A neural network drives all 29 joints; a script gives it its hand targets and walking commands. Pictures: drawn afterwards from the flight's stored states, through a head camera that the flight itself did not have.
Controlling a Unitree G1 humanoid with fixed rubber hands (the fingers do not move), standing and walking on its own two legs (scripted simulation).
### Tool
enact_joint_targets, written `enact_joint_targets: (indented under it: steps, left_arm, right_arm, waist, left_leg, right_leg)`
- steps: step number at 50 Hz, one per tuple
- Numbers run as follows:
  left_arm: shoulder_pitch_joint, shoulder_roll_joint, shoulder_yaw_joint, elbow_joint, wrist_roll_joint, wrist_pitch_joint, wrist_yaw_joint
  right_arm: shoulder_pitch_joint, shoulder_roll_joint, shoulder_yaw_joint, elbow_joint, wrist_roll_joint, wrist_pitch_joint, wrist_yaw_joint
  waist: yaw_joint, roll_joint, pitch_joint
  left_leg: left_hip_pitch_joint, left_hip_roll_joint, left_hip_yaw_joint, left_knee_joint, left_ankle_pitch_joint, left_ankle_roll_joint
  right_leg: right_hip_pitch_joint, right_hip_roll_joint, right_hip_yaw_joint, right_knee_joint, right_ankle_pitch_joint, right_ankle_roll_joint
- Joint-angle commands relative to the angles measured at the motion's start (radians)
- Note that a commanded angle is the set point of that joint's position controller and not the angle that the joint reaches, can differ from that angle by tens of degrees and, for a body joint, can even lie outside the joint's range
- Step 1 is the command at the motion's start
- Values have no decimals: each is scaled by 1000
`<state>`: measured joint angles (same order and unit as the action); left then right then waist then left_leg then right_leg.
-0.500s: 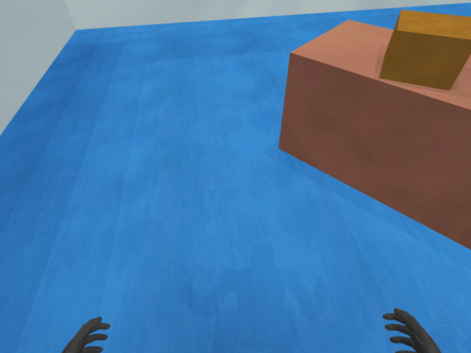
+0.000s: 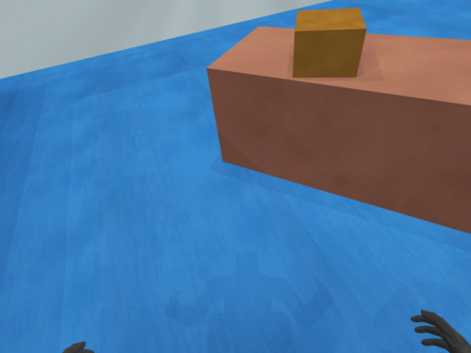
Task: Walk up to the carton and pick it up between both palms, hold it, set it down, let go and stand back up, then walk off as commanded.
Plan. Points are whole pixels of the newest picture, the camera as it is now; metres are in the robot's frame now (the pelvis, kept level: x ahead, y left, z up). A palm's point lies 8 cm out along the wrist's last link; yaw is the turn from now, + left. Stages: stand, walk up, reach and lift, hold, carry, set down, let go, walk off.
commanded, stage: walk up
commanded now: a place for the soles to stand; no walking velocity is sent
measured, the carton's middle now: (325, 42) +1.34 -0.36 -0.02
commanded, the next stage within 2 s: none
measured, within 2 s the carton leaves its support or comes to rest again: neither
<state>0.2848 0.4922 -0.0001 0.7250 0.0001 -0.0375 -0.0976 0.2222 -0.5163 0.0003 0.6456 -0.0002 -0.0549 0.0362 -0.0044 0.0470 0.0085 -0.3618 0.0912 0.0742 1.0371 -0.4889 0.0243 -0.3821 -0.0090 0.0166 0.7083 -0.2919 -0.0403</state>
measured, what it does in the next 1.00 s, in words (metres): walks ahead, turning right: left foot, then right foot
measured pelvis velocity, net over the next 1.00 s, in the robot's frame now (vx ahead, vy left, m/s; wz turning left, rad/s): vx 0.27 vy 0.00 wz -0.27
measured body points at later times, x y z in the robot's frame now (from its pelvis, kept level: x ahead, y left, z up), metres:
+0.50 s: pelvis +0.13 -0.01 +0.01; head +0.14 -0.03 +0.46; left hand +0.30 +0.29 -0.07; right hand +0.22 -0.36 -0.06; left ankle +0.10 +0.13 -0.72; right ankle +0.20 -0.16 -0.71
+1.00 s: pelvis +0.27 +0.00 +0.01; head +0.28 +0.00 +0.46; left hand +0.46 +0.28 -0.08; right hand +0.30 -0.35 -0.06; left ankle +0.32 +0.11 -0.72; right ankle +0.23 -0.14 -0.67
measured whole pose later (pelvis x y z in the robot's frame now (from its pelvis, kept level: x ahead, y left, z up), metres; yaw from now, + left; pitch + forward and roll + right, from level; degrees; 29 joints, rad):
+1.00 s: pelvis +0.27 +0.00 +0.01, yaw -16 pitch +0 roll -1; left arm 0.33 0.49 0.00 0.72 0.00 -0.06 -0.04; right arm 0.29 -0.49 0.00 0.64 0.00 -0.07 0.04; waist -0.04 0.00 -0.01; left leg -0.31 0.09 0.10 0.65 -0.34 0.01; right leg -0.46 0.03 0.08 1.01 -0.42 -0.02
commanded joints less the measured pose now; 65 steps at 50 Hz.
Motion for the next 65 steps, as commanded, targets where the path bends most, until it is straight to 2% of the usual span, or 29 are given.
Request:
enact_joint_targets:
  steps: [1,7,10,12,13,14,19,23,25,26,27,28,29,31,33,40,42,44,45,46,50,52,55,57,59,60,61,62,65]
  left_arm:
    - [61,250,133,-54,0,-22,34]
    - [102,246,129,-69,5,-20,36]
    - [10,217,110,-94,3,-11,31]
    - [-24,65,67,-126,0,-19,36]
    - [-13,66,70,-109,13,-15,41]
    - [-16,154,79,-103,23,-15,44]
    - [5,142,83,-63,-5,-43,18]
    - [-13,118,78,-71,-7,-53,9]
    - [113,141,99,-17,5,-56,22]
    - [212,177,119,15,7,-59,36]
    - [300,234,144,15,14,-63,55]
    - [293,326,161,-4,13,-64,73]
    - [258,346,163,-16,5,-54,72]
    - [129,291,144,-58,-3,-44,75]
    - [112,261,121,-57,0,-51,75]
    - [99,246,112,-76,1,-48,71]
    - [32,226,100,-89,-5,-37,70]
    - [10,53,51,-113,-6,-40,78]
    - [30,104,57,-89,-5,-35,88]
    - [38,198,72,-79,0,-38,90]
    - [81,178,82,-30,-10,-60,65]
    - [37,144,73,-55,-13,-66,59]
    - [26,121,64,-59,-13,-74,56]
    - [126,124,76,-10,-7,-83,66]
    - [313,205,121,34,0,-83,92]
    - [320,267,144,20,9,-84,109]
    - [312,336,148,2,6,-79,115]
    - [245,338,146,-18,2,-73,116]
    - [141,278,125,-37,4,-71,114]
  right_arm:
    - [-1,-173,-112,-25,-25,-28,14]
    - [-28,-158,-106,-40,-24,-35,3]
    - [69,-147,-107,-5,-24,-64,-13]
    - [231,-242,-151,40,-51,-77,-29]
    - [204,-298,-164,23,-48,-68,-34]
    - [127,-311,-174,9,-37,-64,-31]
    - [90,-212,-130,-4,-24,-63,-17]
    - [44,-218,-131,-44,-26,-42,2]
    - [-7,-214,-128,-53,-18,-25,4]
    - [29,-175,-117,-58,-25,-17,4]
    - [29,-120,-92,-80,-14,-17,2]
    - [39,-62,-74,-91,-8,-17,3]
    - [15,-166,-92,-81,-6,-8,1]
    - [-31,-195,-104,-73,-7,-14,2]
    - [17,-155,-111,-46,-4,-17,11]
    - [43,-146,-118,-38,-20,-25,11]
    - [147,-151,-126,4,-23,-40,-2]
    - [299,-267,-163,48,-51,-54,-22]
    - [210,-298,-172,19,-42,-46,-19]
    - [154,-317,-180,4,-29,-41,-9]
    - [94,-191,-129,-11,-24,-33,-3]
    - [149,-195,-127,-10,-26,-30,2]
    - [105,-205,-129,-41,-26,-18,10]
    - [54,-189,-131,-61,-23,3,12]
    - [54,-112,-99,-86,-22,10,12]
    - [89,-36,-70,-99,-20,6,11]
    - [72,-113,-92,-98,-13,21,7]
    - [31,-186,-103,-81,-16,30,1]
    - [-1,-162,-120,-74,-15,19,13]
  waist:
    - [4,-176,76]
    - [37,-162,-18]
    - [-43,-137,-68]
    - [-131,141,-190]
    - [-121,157,-129]
    - [-107,99,-74]
    - [-67,105,13]
    - [-50,130,-17]
    - [40,27,-87]
    - [83,-111,-167]
    - [138,-220,-204]
    - [110,-404,-153]
    - [97,-320,-85]
    - [47,-151,106]
    - [20,-164,135]
    - [28,-221,-7]
    - [-53,-154,-63]
    - [-143,259,-113]
    - [-111,160,-64]
    - [-102,152,-40]
    - [-56,126,51]
    - [-79,125,61]
    - [-71,176,12]
    - [-8,65,-70]
    - [104,-119,-186]
    - [88,-284,-181]
    - [90,-270,-153]
    - [71,-164,-44]
    - [25,-96,147]
  left_leg:
    - [-210,-33,-63,-18,33,5]
    - [-159,-46,-55,-273,34,0]
    - [110,-72,-36,-571,174,22]
    - [629,162,-303,-732,107,86]
    - [606,355,-565,-816,-138,127]
    - [533,429,-605,-840,-274,187]
    - [433,220,-111,-694,404,180]
    - [304,167,49,-558,453,147]
    - [194,138,115,-367,388,113]
    - [125,91,134,-149,424,90]
    - [-119,40,98,46,315,52]
    - [-371,-97,47,169,-45,4]
    - [-408,-60,-94,174,-145,16]
    - [-304,-4,-126,87,-136,21]
    - [-226,8,-87,-17,-49,20]
    - [-102,-30,-29,-307,93,5]
    - [142,-75,11,-524,204,12]
    - [514,211,-417,-728,2,56]
    - [471,348,-608,-827,-206,101]
    - [392,376,-611,-842,-323,162]
    - [335,202,-200,-703,173,184]
    - [335,200,-140,-651,437,204]
    - [308,165,-23,-558,501,189]
    - [243,130,42,-394,438,140]
    - [-31,48,60,-44,326,67]
    - [-279,-37,25,59,-14,30]
    - [-395,-64,-67,136,-96,18]
    - [-346,-11,-141,148,-156,30]
    - [-309,32,-134,9,-91,16]
  right_leg:
    - [41,-182,475,-466,-356,-160]
    - [179,-203,480,-381,-180,-203]
    - [34,-142,358,-203,-2,-160]
    - [-375,105,87,134,-130,-8]
    - [-505,123,69,296,-222,3]
    - [-548,16,92,328,-187,14]
    - [-373,-54,-16,151,-40,40]
    - [-119,-27,-93,-124,63,16]
    - [130,50,-190,-191,160,0]
    - [311,77,-145,-214,133,-14]
    - [503,-24,95,-212,31,-74]
    - [545,-250,603,-344,-91,-174]
    - [427,-340,823,-385,-225,-287]
    - [119,-279,651,-428,-345,-257]
    - [25,-216,482,-411,-184,-198]
    - [97,-175,394,-290,-36,-190]
    - [-20,-108,284,-116,0,-133]
    - [-412,128,79,333,-200,-20]
    - [-505,95,60,423,-231,12]
    - [-486,27,88,413,-189,13]
    - [-358,-29,-1,203,-90,47]
    - [-322,-24,-28,134,-98,47]
    - [-166,0,-90,-56,-30,33]
    - [61,60,-163,-249,153,21]
    - [456,13,25,-236,154,-15]
    - [593,-179,379,-259,87,-78]
    - [530,-335,752,-350,-88,-217]
    - [325,-376,805,-385,-290,-286]
    - [106,-277,555,-408,-235,-231]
